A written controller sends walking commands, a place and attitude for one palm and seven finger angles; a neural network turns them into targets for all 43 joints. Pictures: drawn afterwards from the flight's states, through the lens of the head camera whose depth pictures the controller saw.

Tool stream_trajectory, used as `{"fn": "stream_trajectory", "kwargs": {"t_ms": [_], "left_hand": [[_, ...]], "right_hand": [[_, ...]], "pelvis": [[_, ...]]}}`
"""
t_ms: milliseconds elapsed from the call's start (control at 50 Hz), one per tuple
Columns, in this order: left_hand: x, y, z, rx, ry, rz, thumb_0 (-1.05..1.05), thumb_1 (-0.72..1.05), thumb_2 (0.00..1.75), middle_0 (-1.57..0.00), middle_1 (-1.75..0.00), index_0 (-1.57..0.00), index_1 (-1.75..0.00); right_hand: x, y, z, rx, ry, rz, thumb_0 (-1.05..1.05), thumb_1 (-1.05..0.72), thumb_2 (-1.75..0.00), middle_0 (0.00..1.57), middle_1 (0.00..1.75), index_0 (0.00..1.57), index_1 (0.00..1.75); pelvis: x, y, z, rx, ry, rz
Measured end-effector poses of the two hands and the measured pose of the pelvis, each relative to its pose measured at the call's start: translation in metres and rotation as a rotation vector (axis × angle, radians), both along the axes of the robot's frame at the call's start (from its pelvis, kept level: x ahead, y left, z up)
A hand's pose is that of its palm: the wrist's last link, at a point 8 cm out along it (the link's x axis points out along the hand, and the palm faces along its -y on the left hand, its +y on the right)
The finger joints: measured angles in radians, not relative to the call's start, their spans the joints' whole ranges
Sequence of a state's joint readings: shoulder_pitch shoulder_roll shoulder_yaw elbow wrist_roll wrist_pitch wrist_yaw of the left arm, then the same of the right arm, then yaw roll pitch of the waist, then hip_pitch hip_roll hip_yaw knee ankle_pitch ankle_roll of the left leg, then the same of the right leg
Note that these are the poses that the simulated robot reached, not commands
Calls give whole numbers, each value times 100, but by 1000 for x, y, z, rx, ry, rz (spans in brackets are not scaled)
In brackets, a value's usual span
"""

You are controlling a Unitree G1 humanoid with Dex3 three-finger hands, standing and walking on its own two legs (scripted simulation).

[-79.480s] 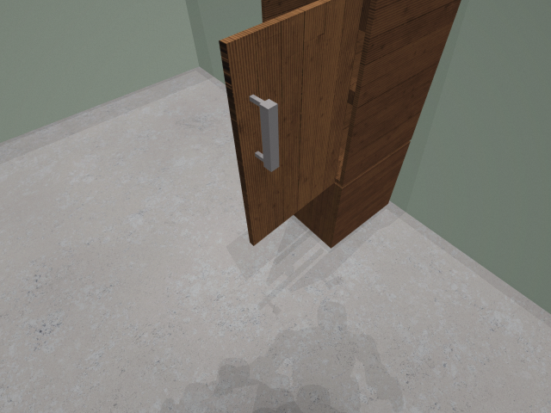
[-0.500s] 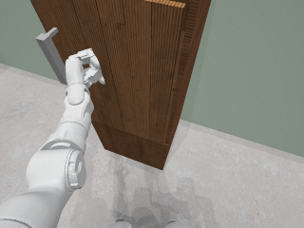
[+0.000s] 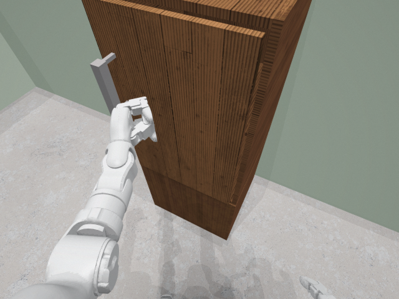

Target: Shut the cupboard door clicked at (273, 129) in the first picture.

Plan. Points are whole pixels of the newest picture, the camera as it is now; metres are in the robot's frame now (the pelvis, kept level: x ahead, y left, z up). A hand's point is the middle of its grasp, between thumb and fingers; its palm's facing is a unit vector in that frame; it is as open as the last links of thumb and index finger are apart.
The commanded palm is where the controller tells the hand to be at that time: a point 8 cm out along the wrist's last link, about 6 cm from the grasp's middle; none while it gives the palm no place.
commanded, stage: draw the hand back to the body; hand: left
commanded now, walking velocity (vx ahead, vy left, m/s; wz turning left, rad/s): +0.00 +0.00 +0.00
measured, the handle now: (114, 87) +0.59 +0.20 +0.10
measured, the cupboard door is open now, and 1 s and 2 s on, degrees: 0 0 0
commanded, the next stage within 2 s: step back with the hand held close in 1.54 s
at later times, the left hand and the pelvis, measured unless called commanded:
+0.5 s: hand (93, 164) +0.32 +0.17 +0.15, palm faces +0.06 -1.00 -0.05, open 3.1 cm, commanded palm +0.28 +0.22 +0.15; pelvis -0.01 +0.01 +0.02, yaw +0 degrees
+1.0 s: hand out of the picture +0.22 +0.26 +0.18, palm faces +0.34 -0.88 -0.33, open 4.8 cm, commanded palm +0.17 +0.31 +0.20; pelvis +0.00 +0.03 +0.04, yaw +0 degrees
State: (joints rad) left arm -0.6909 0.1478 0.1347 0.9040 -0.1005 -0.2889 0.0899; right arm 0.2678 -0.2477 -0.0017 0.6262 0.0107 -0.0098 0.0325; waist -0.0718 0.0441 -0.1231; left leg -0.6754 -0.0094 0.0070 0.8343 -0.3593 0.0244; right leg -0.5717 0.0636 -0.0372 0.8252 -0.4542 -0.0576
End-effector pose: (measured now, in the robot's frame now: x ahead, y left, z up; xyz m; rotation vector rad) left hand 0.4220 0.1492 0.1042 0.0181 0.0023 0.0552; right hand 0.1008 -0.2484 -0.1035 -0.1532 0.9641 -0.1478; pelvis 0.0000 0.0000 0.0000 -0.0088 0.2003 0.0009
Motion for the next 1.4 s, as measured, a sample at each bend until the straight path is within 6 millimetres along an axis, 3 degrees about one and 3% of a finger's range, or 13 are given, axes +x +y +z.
{"fn": "stream_trajectory", "kwargs": {"t_ms": [80, 260, 480, 540, 720, 940, 1220, 1300, 1400], "left_hand": [[-10, 9, 2, -26, -19, 14, 2, 90, 90, -130, -149, -130, -150], [-66, 42, 16, 11, -60, 10, 2, 90, 90, -130, -149, -130, -150], [-124, 70, 45, 4, -91, -8, 2, 90, 90, -128, -147, -128, -148], [-142, 80, 50, 99, -82, 21, 2, 90, 90, -124, -142, -124, -143], [-194, 111, 62, 217, -69, 129, 2, 89, 90, -104, -120, -104, -121], [-231, 146, 91, 317, -110, 251, 2, 89, 90, -75, -88, -74, -89], [-280, 180, 119, 477, -112, 405, 2, 89, 90, -37, -47, -37, -47], [-284, 183, 116, 462, -104, 444, 2, 89, 90, -29, -38, -29, -39], [-276, 176, 101, 405, -74, 442, 2, 89, 90, -24, -33, -24, -34]], "right_hand": [[-5, 5, 1, 20, 5, -8, 1, -90, -90, 20, 30, 20, 30], [-8, 9, 7, 30, 1, -19, 1, -90, -90, 20, 30, 20, 30], [48, 19, 47, -9, -234, 29, 1, -90, -90, 20, 30, 20, 30], [62, 28, 60, -10, -282, 45, 1, -90, -90, 20, 30, 20, 30], [80, 58, 75, -4, -303, 118, 1, -90, -90, 20, 30, 20, 30], [74, 75, 64, 27, -250, 142, 1, -90, -90, 20, 30, 20, 30], [84, 56, 64, -4, -259, 123, 1, -90, -90, 20, 30, 20, 30], [90, 54, 65, -10, -270, 134, 1, -90, -90, 20, 30, 20, 30], [95, 53, 68, -17, -277, 145, 1, -90, -90, 20, 30, 20, 30]], "pelvis": [[3, 1, 3, 5, -7, -16], [7, 4, 12, 5, -82, -17], [-4, 13, 21, -3, -165, -4], [-7, 15, 25, -2, -191, -1], [-9, 23, 37, -5, -250, 10], [-2, 31, 42, -1, -274, 8], [10, 28, 43, -1, -267, 11], [9, 26, 42, 1, -269, 18], [8, 22, 43, 5, -265, 22]]}}
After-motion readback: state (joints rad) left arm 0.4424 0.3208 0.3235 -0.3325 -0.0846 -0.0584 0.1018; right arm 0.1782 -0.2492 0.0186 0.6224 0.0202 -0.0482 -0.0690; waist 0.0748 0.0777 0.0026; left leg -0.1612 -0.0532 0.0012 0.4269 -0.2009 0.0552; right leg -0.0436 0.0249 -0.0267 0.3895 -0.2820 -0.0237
